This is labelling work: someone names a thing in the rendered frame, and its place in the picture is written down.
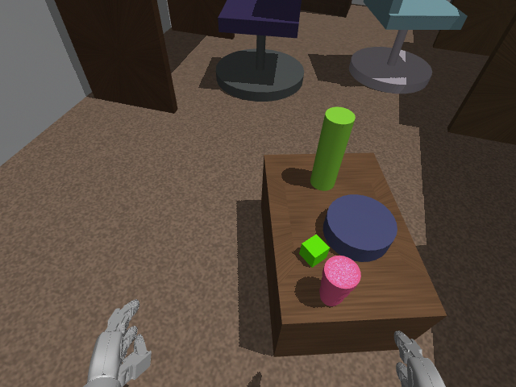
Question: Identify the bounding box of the left robot hand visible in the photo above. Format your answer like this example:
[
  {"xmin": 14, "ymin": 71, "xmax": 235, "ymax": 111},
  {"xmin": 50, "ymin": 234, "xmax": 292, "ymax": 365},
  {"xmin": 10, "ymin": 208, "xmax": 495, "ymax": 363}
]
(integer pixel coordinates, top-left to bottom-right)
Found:
[{"xmin": 87, "ymin": 299, "xmax": 152, "ymax": 387}]

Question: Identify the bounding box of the bookshelf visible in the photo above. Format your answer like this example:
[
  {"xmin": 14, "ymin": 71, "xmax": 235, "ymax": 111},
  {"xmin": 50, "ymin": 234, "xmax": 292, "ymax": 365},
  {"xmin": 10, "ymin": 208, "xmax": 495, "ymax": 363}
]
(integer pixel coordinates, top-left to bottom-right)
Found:
[{"xmin": 301, "ymin": 0, "xmax": 352, "ymax": 18}]

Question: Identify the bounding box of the right robot hand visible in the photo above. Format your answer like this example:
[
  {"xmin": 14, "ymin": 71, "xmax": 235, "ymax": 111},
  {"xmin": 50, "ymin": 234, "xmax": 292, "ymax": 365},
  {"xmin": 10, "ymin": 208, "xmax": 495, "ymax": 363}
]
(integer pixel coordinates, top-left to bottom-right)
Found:
[{"xmin": 394, "ymin": 331, "xmax": 446, "ymax": 387}]

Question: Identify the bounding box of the office chair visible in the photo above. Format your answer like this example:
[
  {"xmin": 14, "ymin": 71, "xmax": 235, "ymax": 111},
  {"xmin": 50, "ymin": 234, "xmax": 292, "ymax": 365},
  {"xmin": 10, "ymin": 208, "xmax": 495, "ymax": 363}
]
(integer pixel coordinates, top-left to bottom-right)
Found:
[
  {"xmin": 349, "ymin": 0, "xmax": 468, "ymax": 94},
  {"xmin": 216, "ymin": 0, "xmax": 304, "ymax": 102}
]

